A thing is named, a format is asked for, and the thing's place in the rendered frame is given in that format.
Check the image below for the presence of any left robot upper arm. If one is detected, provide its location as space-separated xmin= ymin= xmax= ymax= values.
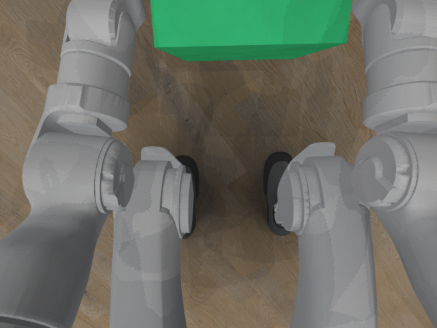
xmin=0 ymin=132 xmax=135 ymax=328

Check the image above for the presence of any right robot upper arm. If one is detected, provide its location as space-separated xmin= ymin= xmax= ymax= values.
xmin=350 ymin=131 xmax=437 ymax=328

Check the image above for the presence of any carton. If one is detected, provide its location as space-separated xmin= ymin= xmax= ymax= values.
xmin=150 ymin=0 xmax=352 ymax=62

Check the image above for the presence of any right robot forearm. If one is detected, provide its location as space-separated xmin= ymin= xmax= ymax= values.
xmin=352 ymin=0 xmax=437 ymax=135

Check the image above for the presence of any robot left thigh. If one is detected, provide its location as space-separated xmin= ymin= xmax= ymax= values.
xmin=109 ymin=160 xmax=194 ymax=328

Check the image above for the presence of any robot right shin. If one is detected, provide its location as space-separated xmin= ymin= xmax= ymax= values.
xmin=274 ymin=142 xmax=371 ymax=232

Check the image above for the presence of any left robot forearm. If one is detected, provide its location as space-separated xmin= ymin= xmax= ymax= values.
xmin=23 ymin=0 xmax=146 ymax=196

